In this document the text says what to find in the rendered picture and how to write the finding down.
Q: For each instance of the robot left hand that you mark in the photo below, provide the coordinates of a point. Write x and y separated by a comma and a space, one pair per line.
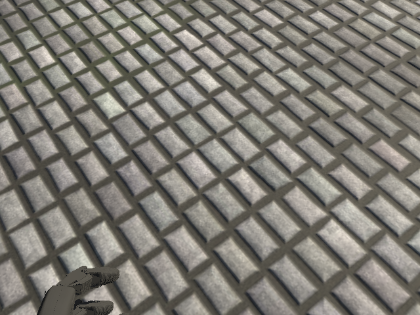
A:
60, 298

